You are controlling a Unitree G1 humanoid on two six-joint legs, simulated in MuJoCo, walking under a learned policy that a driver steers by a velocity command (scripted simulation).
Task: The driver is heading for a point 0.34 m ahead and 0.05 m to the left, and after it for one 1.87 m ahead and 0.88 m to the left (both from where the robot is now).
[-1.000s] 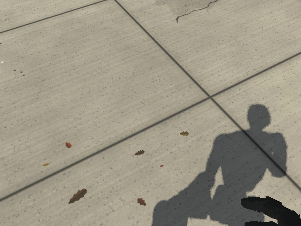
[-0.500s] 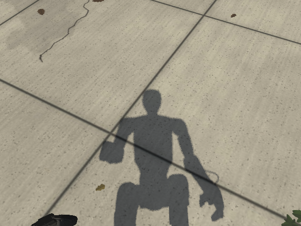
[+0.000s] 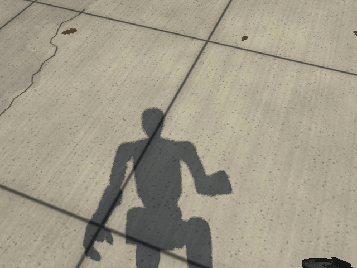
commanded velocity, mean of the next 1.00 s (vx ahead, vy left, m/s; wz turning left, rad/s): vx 0.49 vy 0.00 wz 0.26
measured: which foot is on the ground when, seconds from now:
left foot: up 0.00-0.04, down 0.06-0.54, up 0.56-1.00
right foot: down 0.00-0.06, up 0.08-0.52, down 0.54-1.00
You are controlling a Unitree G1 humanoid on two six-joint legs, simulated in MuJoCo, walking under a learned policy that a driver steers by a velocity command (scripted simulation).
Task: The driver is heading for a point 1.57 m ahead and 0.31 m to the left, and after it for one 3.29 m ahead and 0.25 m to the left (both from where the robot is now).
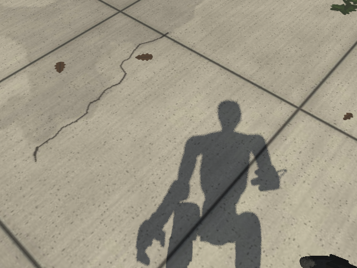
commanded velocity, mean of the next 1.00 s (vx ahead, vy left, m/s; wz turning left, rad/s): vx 0.21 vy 0.00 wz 0.44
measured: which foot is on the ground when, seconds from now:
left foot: up 0.00-0.02, down 0.04-0.64, up 0.66-1.00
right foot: down 0.00-0.04, up 0.06-0.62, down 0.64-1.00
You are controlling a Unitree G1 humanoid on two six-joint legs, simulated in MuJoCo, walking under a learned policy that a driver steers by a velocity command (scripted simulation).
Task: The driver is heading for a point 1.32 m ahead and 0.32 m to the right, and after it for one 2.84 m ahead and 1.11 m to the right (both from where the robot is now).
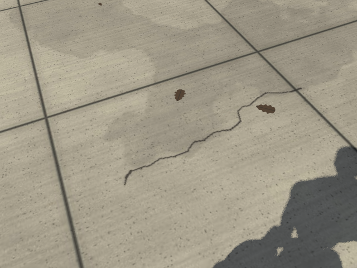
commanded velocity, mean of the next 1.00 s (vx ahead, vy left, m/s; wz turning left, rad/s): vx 0.10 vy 0.00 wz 0.02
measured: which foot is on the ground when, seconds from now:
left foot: up 0.00-0.08, down 0.10-1.00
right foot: down 0.00-0.10, up 0.12-0.48, down 0.50-1.00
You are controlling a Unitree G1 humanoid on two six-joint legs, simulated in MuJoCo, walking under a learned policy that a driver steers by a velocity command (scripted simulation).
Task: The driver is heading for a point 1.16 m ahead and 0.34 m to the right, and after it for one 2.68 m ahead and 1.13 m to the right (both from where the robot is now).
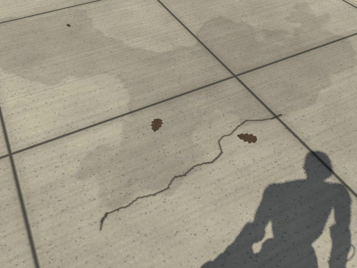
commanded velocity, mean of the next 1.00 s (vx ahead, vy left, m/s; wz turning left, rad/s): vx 0.16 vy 0.00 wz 0.00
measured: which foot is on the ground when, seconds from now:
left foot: down 0.00-0.84, up 0.86-1.00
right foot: down 0.00-0.58, up 0.60-0.82, down 0.84-1.00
